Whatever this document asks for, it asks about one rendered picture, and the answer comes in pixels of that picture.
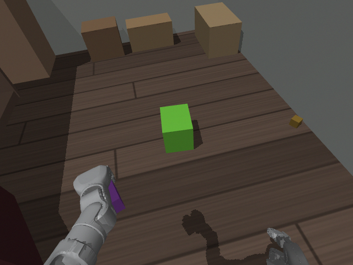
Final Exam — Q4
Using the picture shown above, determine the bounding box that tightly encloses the right robot hand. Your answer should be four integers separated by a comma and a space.
266, 228, 309, 265

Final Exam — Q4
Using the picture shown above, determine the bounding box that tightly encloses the left robot arm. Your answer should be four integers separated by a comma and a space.
44, 183, 116, 265

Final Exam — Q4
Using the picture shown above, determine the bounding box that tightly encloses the left robot hand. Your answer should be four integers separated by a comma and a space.
73, 165, 117, 216

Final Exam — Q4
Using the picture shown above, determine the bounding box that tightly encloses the bookshelf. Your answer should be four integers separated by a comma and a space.
0, 68, 21, 139

